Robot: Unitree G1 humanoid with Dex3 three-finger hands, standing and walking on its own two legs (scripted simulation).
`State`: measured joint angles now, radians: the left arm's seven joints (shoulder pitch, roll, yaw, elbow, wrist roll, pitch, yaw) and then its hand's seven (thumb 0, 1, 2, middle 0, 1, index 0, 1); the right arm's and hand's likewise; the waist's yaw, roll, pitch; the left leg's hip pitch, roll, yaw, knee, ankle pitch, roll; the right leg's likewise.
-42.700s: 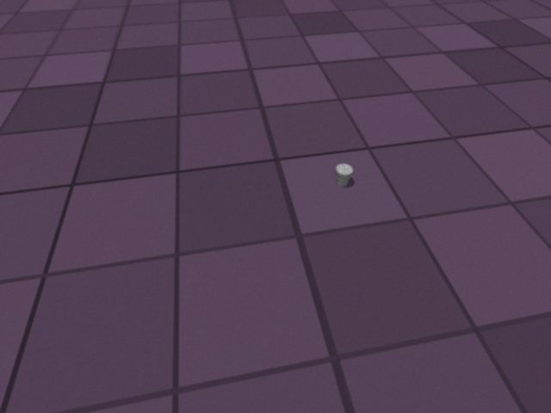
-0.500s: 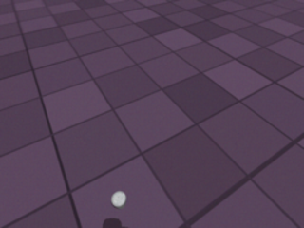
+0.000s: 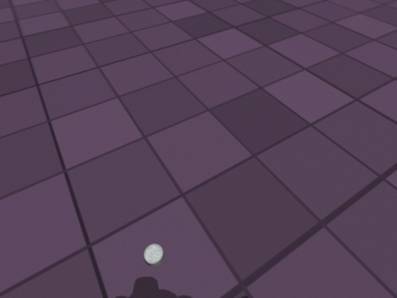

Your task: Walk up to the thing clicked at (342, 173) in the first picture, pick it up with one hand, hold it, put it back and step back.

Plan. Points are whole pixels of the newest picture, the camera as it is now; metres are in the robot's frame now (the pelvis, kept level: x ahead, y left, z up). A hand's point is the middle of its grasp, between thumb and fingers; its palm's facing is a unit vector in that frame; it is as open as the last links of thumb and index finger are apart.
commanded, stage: step back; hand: left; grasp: from above
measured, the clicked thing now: (155, 256) +0.42 +0.22 -0.73
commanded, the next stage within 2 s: none
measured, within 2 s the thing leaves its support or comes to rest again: neither
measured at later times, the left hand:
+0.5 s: hand out of the picture +0.05 +0.30 -0.17, palm faces -0.11 -0.92 -0.37, open 7.3 cm
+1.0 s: hand out of the picture -0.07 +0.29 -0.15, palm faces -0.03 -0.92 -0.40, open 7.3 cm
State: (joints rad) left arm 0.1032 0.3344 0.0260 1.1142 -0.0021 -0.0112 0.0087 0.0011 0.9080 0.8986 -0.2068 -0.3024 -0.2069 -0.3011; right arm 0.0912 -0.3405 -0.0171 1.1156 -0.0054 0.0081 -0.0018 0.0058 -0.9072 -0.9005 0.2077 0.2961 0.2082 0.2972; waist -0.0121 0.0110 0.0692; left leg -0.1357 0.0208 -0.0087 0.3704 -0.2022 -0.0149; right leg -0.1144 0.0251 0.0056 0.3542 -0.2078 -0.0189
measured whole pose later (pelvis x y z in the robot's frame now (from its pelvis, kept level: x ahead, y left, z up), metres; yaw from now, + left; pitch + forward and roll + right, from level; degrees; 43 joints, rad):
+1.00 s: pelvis -0.22 +0.04 -0.02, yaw +0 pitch -2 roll +0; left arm 0.10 0.36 0.06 0.76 0.03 0.04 0.02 0.00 0.90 0.90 -0.21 -0.30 -0.21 -0.30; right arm 0.19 -0.42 -0.05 0.91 -0.01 0.05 -0.02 0.01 -0.91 -0.90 0.21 0.30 0.21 0.30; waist -0.01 0.01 0.18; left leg -0.26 -0.05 -0.07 0.77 -0.48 -0.02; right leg -0.39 -0.01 -0.01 0.60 -0.18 -0.01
